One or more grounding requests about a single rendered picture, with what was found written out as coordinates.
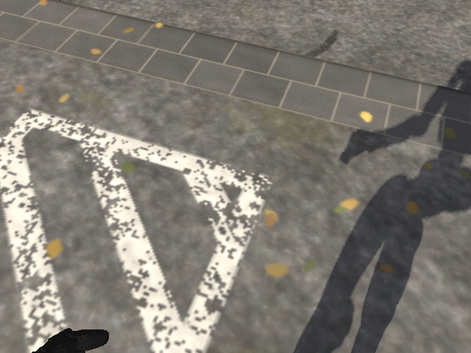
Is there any left robot hand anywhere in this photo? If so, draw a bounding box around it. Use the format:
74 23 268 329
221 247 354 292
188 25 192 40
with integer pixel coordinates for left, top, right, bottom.
32 328 109 353

